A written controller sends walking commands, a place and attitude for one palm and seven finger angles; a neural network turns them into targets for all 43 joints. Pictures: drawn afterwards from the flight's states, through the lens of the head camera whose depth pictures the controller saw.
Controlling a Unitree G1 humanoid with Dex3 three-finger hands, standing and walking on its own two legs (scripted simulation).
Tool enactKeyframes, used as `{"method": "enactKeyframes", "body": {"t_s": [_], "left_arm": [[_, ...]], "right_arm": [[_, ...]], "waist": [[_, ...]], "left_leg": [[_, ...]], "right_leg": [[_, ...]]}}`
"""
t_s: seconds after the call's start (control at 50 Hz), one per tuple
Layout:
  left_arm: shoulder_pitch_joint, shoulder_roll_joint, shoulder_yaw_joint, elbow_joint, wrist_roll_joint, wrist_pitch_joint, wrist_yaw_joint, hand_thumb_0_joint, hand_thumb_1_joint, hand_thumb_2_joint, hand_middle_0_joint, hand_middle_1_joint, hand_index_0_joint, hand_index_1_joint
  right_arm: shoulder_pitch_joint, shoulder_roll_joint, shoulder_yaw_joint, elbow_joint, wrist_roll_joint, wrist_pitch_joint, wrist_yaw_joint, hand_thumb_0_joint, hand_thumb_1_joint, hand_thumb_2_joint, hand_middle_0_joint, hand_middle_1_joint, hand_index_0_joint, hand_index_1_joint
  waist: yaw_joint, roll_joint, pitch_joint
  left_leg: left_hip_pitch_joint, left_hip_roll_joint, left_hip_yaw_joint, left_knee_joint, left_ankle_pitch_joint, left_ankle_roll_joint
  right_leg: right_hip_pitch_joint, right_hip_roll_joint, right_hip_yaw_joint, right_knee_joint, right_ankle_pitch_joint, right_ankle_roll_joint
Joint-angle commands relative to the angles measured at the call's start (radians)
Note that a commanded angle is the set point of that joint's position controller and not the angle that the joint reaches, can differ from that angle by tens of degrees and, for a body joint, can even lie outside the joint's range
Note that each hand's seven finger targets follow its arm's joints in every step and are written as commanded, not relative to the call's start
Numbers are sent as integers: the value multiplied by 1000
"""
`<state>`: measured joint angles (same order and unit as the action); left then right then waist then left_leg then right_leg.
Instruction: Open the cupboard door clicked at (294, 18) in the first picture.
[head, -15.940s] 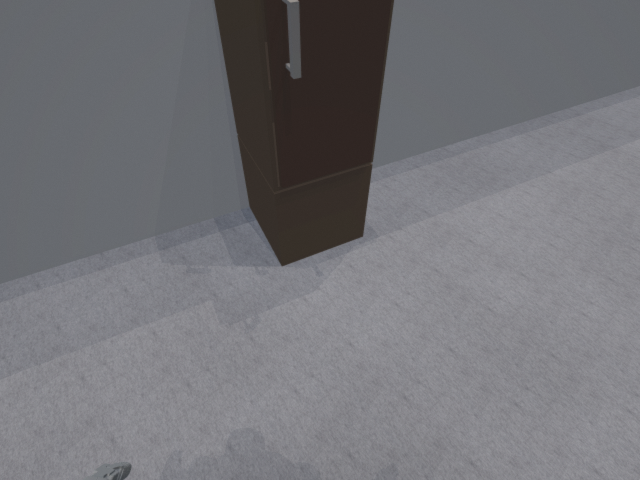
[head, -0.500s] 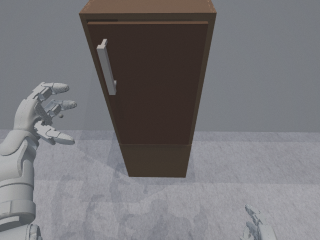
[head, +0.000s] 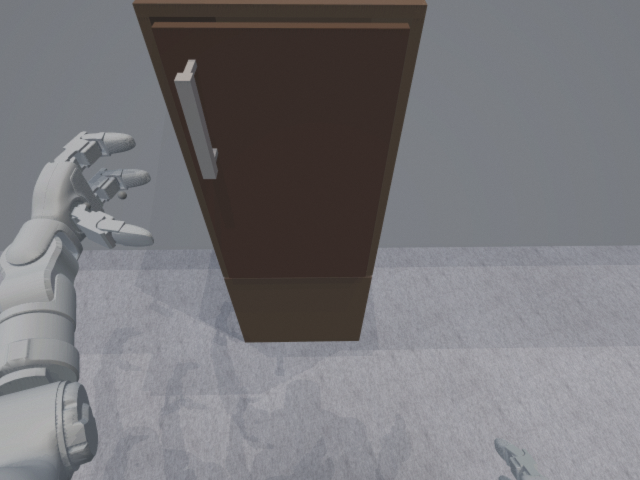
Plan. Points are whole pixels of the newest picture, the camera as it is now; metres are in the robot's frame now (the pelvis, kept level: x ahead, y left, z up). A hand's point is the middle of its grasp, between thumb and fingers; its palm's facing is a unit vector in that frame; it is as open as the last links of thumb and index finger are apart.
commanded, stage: move the hooked fingers beside the handle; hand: left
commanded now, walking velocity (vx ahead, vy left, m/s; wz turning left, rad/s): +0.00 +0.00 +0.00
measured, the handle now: (201, 123) +0.58 +0.20 +0.13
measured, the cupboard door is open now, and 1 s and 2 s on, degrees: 0 0 0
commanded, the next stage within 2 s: none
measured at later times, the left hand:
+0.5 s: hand (140, 154) +0.49 +0.26 +0.14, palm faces +0.03 -1.00 +0.01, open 14.0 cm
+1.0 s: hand (152, 141) +0.52 +0.26 +0.14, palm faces +0.03 -1.00 +0.03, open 14.0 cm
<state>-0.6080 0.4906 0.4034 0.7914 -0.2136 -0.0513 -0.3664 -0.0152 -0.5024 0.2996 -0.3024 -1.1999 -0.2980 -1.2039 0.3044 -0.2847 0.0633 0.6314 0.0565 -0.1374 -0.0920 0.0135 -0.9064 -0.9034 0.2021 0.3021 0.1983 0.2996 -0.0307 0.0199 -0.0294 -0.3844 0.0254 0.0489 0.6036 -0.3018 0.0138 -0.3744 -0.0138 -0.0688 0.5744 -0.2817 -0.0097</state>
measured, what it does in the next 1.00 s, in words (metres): stands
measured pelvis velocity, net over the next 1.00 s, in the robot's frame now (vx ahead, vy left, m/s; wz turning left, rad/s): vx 0.02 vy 0.01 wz -0.05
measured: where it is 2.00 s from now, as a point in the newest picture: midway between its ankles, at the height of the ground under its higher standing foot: outside the picture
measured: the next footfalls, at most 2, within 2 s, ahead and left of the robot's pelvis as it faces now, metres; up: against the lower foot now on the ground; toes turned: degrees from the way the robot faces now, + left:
none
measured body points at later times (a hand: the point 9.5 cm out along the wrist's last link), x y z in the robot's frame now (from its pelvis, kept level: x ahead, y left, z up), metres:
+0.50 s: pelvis +0.00 +0.01 -0.01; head +0.08 +0.02 +0.43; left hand +0.48 +0.31 +0.15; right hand +0.00 -0.27 -0.12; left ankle +0.00 +0.11 -0.73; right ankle +0.01 -0.11 -0.73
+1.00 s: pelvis +0.02 +0.01 -0.01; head +0.12 +0.02 +0.43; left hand +0.52 +0.31 +0.14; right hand -0.01 -0.25 -0.12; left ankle +0.00 +0.11 -0.73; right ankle +0.01 -0.11 -0.73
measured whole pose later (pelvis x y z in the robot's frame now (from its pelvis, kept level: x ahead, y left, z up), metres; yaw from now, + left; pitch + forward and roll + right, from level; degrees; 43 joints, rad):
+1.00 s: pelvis +0.02 +0.01 -0.01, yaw -3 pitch +15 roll -2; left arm -0.94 0.69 0.51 1.20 -0.11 -0.20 -0.40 -0.02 -0.50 0.30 -0.30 -1.20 -0.30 -1.20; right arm 0.47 -0.28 0.05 0.63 0.02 0.05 -0.03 0.01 -0.91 -0.90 0.20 0.30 0.20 0.30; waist -0.15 0.02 -0.08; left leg -0.62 0.06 0.07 0.73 -0.38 0.03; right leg -0.59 0.02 -0.04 0.64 -0.31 0.00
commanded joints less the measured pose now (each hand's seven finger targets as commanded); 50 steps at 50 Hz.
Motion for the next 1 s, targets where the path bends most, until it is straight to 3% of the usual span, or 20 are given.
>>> {"method": "enactKeyframes", "body": {"t_s": [0.0, 0.06, 0.12, 0.16, 0.26, 0.3, 0.34, 0.4, 0.46, 0.5, 0.54, 0.58, 0.64, 0.72, 0.76, 0.82, 0.84, 0.88, 0.92, 0.98], "left_arm": [[-507, 351, 84, -155, -4, -132, 5, 0, -500, 300, -300, -1200, -300, -1200], [-554, 387, 90, -46, 5, -154, -15, 0, -500, 300, -300, -1200, -300, -1200], [-622, 369, 44, 31, 25, -165, -35, 0, -500, 300, -300, -1200, -300, -1200], [-629, 403, 64, 81, 25, -173, -46, 0, -500, 300, -300, -1200, -300, -1200], [-686, 467, 104, 120, 26, -207, -63, 0, -500, 300, -300, -1200, -300, -1200], [-732, 444, 71, 149, 36, -212, -64, 0, -500, 300, -300, -1200, -300, -1200], [-770, 461, 69, 189, 49, -211, -58, 0, -500, 300, -300, -1200, -300, -1200], [-819, 484, 73, 208, 68, -210, -47, 0, -500, 300, -300, -1200, -300, -1200], [-857, 537, 108, 184, 78, -230, -37, 0, -500, 300, -300, -1200, -300, -1200], [-877, 490, 66, 216, 88, -232, -33, 0, -500, 300, -300, -1200, -300, -1200], [-905, 491, 66, 244, 93, -232, -24, 0, -500, 300, -300, -1200, -300, -1200], [-889, 508, 85, 252, 100, -224, -17, 0, -500, 300, -300, -1200, -300, -1200], [-914, 508, 84, 281, 113, -217, -5, 0, -500, 300, -300, -1200, -300, -1200], [-861, 566, 124, 334, 135, -202, 8, 0, -500, 300, -300, -1200, -300, -1200], [-826, 599, 152, 286, 138, -219, 7, 0, -500, 300, -300, -1200, -300, -1200], [-801, 549, 133, 172, 128, -246, -6, 0, -500, 300, -300, -1200, -300, -1200], [-767, 549, 147, 152, 114, -254, -12, 0, -500, 300, -300, -1200, -300, -1200], [-737, 500, 125, 153, 86, -238, -25, 0, -500, 300, -300, -1200, -300, -1200], [-743, 504, 133, 203, 74, -210, -36, 0, -500, 300, -300, -1200, -300, -1200], [-770, 505, 115, 176, 88, -194, -32, 0, -500, 300, -300, -1200, -300, -1200]], "right_arm": [[42, -156, -63, -98, -7, -24, -10, 0, -900, -900, 200, 300, 200, 300], [61, -163, -65, -84, -5, -7, -8, 0, -900, -900, 200, 300, 200, 300], [84, -168, -66, -74, -7, 1, -7, 0, -900, -900, 200, 300, 200, 300], [103, -175, -69, -71, -9, 11, -6, 0, -900, -900, 200, 300, 200, 300], [145, -185, -75, -64, -17, 31, -2, 0, -900, -900, 200, 300, 200, 300], [151, -185, -74, -56, -16, 42, -3, 0, -900, -900, 200, 300, 200, 300], [170, -191, -75, -49, -18, 48, -3, 0, -900, -900, 200, 300, 200, 300], [201, -197, -78, -39, -24, 56, -2, 0, -900, -900, 200, 300, 200, 300], [228, -199, -79, -37, -32, 68, 1, 0, -900, -900, 200, 300, 200, 300], [234, -195, -78, -32, -33, 75, 5, 0, -900, -900, 200, 300, 200, 300], [253, -200, -78, -24, -37, 81, 6, 0, -900, -900, 200, 300, 200, 300], [266, -201, -82, -29, -41, 88, 11, 0, -900, -900, 200, 300, 200, 300], [289, -203, -79, -23, -48, 102, 16, 0, -900, -900, 200, 300, 200, 300], [310, -208, -79, -37, -52, 123, 24, 0, -900, -900, 200, 300, 200, 300], [314, -206, -82, -54, -54, 134, 27, 0, -900, -900, 200, 300, 200, 300], [305, -194, -91, -71, -54, 144, 41, 0, -900, -900, 200, 300, 200, 300], [308, -195, -93, -74, -53, 151, 43, 0, -900, -900, 200, 300, 200, 300], [294, -192, -95, -74, -46, 162, 45, 0, -900, -900, 200, 300, 200, 300], [290, -197, -95, -71, -42, 169, 42, 0, -900, -900, 200, 300, 200, 300], [281, -192, -93, -69, -41, 171, 35, 0, -900, -900, 200, 300, 200, 300]], "waist": [[-21, 33, -333], [-34, 48, -300], [-55, 80, -297], [-55, 41, -316], [-58, 38, -402], [-82, 64, -352], [-95, 41, -323], [-110, 64, -366], [-102, 120, -456], [-122, 146, -425], [-137, 108, -406], [-126, 139, -455], [-136, 140, -443], [-125, 74, -426], [-102, 99, -499], [-84, 193, -559], [-79, 174, -573], [-90, 143, -521], [-101, 80, -441], [-103, 145, -424]], "left_leg": [[128, -18, -56, -45, 242, 19], [84, -17, -52, -33, 216, 20], [71, -17, -55, -24, 192, 20], [47, -15, -56, -14, 199, 23], [33, -16, -54, 12, 224, 25], [22, -13, -56, 10, 191, 25], [-1, -12, -65, 13, 173, 28], [10, -8, -69, 22, 178, 27], [51, -4, -76, 37, 245, 20], [69, 2, -83, 41, 243, 16], [64, 6, -94, 43, 259, 17], [85, 8, -89, 51, 295, 14], [86, 12, -96, 60, 344, 10], [15, 12, -85, 63, 333, 17], [43, 12, -78, 73, 407, 13], [137, 21, -72, 91, 530, 1], [158, 26, -78, 100, 590, 1], [143, 28, -70, 92, 557, 6], [62, 21, -61, 76, 444, 19], [75, 15, -62, 72, 442, 20]], "right_leg": [[89, 27, 51, -39, 280, -14], [61, 27, 55, -32, 267, -12], [16, 27, 55, -28, 239, -12], [26, 28, 56, -19, 253, -10], [44, 32, 64, 5, 288, -5], [-13, 33, 60, -2, 249, -4], [-39, 37, 56, -2, 217, -5], [-60, 37, 57, 2, 212, -1], [-58, 42, 52, 22, 251, -4], [-117, 47, 43, 20, 223, -5], [-133, 52, 35, 23, 221, -5], [-127, 52, 37, 27, 245, -4], [-148, 56, 28, 35, 266, -7], [-110, 57, 32, 39, 291, -3], [-71, 58, 37, 55, 352, -4], [-84, 64, 33, 62, 397, -6], [-76, 68, 30, 68, 421, -9], [-85, 71, 29, 51, 413, -2], [-73, 69, 29, 39, 390, 0], [-92, 62, 31, 38, 381, -4]]}}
